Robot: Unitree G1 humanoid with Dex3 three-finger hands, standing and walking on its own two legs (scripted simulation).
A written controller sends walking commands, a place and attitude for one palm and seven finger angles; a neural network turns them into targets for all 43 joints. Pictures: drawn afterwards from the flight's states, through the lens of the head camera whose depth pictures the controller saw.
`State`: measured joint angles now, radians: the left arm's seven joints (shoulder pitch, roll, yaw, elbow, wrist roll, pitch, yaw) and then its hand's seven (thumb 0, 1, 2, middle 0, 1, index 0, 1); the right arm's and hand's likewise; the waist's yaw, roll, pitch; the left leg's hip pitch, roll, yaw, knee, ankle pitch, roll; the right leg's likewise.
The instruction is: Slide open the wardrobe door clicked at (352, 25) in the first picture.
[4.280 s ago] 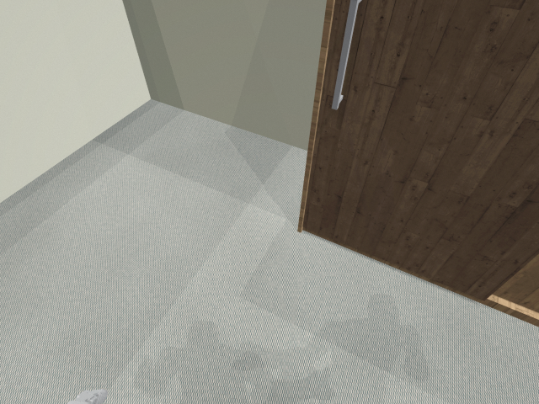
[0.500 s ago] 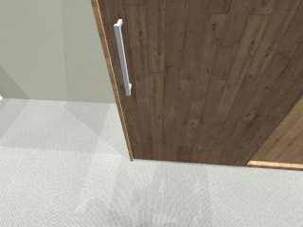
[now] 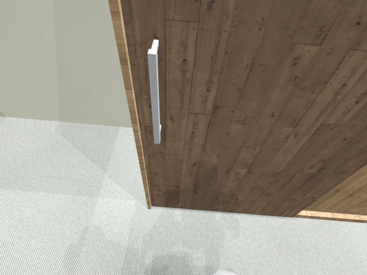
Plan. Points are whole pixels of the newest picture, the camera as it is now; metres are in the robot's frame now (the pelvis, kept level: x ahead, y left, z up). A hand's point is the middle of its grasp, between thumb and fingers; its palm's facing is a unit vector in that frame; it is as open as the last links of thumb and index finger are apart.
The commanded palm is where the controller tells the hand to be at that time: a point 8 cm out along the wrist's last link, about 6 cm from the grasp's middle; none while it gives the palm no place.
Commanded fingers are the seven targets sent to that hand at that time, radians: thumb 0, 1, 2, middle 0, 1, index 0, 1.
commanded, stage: come to a stop and stand still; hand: left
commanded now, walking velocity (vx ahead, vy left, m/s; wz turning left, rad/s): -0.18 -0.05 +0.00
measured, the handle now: (156, 100) +0.48 +0.11 +0.09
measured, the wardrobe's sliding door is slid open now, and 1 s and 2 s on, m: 0.00 0.00 0.00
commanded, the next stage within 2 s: look again from close up in 1.82 s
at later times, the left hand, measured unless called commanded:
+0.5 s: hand out of the picture +0.06 +0.14 -0.17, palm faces +0.07 -0.97 -0.22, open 7.3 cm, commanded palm none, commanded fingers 0.00 0.90 0.90 -0.20 -0.30 -0.20 -0.30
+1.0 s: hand out of the picture -0.02 +0.15 -0.18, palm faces +0.03 -0.98 -0.19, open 7.4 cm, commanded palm none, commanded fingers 0.00 0.90 0.90 -0.20 -0.30 -0.20 -0.30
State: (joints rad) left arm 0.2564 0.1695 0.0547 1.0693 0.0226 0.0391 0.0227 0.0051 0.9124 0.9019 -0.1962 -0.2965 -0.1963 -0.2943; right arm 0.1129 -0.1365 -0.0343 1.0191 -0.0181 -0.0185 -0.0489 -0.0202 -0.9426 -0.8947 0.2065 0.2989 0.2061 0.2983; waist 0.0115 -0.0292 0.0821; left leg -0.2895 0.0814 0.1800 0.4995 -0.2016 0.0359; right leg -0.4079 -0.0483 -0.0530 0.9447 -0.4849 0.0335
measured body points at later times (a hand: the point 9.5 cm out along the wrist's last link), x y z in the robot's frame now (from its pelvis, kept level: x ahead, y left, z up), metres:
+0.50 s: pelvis +0.00 -0.04 +0.00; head +0.03 -0.04 +0.45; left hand +0.06 +0.19 -0.15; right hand +0.03 -0.28 -0.16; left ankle -0.03 +0.08 -0.73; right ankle +0.03 -0.17 -0.74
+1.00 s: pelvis -0.01 -0.02 +0.00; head +0.01 -0.02 +0.45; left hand -0.02 +0.20 -0.16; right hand +0.02 -0.25 -0.15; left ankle -0.03 +0.08 -0.74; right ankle +0.01 -0.16 -0.74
